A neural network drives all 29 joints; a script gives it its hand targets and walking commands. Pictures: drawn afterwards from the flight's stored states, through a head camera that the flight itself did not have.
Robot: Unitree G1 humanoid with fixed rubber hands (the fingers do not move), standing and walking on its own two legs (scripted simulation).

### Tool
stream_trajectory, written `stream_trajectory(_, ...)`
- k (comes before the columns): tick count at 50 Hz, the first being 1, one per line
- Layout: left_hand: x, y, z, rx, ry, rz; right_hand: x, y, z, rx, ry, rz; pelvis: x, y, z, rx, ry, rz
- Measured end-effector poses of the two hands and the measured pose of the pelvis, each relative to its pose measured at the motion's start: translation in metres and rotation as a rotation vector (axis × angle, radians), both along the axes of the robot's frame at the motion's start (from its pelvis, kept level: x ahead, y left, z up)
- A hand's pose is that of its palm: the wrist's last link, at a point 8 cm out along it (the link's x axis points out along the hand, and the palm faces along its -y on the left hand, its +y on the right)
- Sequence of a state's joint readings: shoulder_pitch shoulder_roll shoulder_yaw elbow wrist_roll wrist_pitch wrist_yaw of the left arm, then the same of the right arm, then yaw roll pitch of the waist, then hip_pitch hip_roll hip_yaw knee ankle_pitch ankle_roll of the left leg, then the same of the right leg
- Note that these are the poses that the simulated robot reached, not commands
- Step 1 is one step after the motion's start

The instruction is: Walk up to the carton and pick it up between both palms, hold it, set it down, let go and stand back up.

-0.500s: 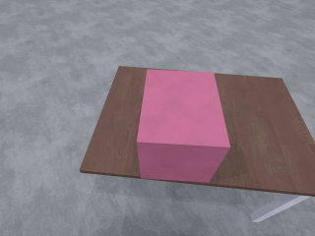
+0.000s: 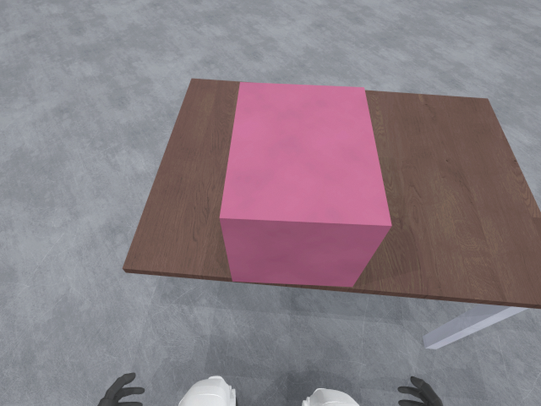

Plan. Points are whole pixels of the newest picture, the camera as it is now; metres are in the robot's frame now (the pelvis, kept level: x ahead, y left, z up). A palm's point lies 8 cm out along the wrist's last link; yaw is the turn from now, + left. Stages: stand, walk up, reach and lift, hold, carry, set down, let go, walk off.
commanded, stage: reach and lift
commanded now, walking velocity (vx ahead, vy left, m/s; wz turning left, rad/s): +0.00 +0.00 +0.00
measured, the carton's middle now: (297, 186) +0.50 -0.03 -0.05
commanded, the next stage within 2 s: none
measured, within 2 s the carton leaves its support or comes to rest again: neither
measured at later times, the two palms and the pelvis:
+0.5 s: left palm (123, 378) +0.15 +0.23 -0.08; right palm (439, 393) +0.15 -0.24 -0.07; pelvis +0.01 -0.01 +0.02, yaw -2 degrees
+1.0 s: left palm (120, 360) +0.18 +0.23 -0.06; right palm (433, 369) +0.17 -0.22 -0.05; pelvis +0.02 +0.01 +0.03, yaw -2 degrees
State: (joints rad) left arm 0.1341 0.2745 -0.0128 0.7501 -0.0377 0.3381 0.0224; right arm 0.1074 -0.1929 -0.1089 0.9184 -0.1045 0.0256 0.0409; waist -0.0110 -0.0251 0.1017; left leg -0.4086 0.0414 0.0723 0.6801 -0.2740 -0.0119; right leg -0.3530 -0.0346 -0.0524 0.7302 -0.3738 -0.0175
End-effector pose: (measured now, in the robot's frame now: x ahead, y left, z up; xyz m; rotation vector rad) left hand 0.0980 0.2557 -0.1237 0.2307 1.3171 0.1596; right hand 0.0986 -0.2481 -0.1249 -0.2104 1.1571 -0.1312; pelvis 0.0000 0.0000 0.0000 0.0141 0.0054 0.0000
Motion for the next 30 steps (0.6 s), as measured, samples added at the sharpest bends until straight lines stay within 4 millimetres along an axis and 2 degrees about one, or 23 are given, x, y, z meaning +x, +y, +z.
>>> stream_trajectory(2,0.039,-0.002,0.003,0.003,-0.055,-0.015,0.026,0.0,-0.003,0.012,-0.057,0.005,-0.007,-0.001,-0.008,-0.005,-0.007,0.007)
stream_trajectory(5,0.089,-0.014,0.024,-0.016,-0.188,-0.055,0.058,0.006,0.01,0.046,-0.176,-0.007,-0.01,-0.004,-0.009,-0.015,-0.027,0.001)
stream_trajectory(8,0.113,-0.029,0.052,-0.047,-0.305,-0.089,0.073,0.011,0.034,0.081,-0.287,-0.022,-0.005,-0.006,0.0,-0.019,-0.048,-0.012)
stream_trajectory(10,0.113,-0.036,0.063,-0.062,-0.327,-0.09,0.073,0.01,0.048,0.083,-0.323,-0.029,0.001,-0.007,0.007,-0.017,-0.061,-0.018)
stream_trajectory(12,0.104,-0.038,0.064,-0.071,-0.309,-0.078,0.07,0.006,0.056,0.066,-0.334,-0.036,0.006,-0.008,0.012,-0.013,-0.072,-0.022)
stream_trajectory(17,0.068,-0.036,0.044,-0.078,-0.196,-0.027,0.054,-0.005,0.057,0.02,-0.295,-0.039,0.01,-0.011,0.016,-0.002,-0.081,-0.027)
stream_trajectory(21,0.051,-0.031,0.034,-0.075,-0.204,0.01,0.045,0.0,0.054,0.028,-0.283,-0.028,0.008,-0.013,0.016,-0.001,-0.059,-0.03)
stream_trajectory(24,0.054,-0.028,0.037,-0.06,-0.278,0.011,0.046,0.009,0.053,0.051,-0.307,-0.016,0.006,-0.013,0.016,-0.002,-0.038,-0.029)
stream_trajectory(30,0.075,-0.025,0.051,-0.059,-0.419,-0.033,0.05,0.028,0.051,0.083,-0.368,-0.008,0.008,-0.01,0.019,-0.007,-0.03,-0.028)
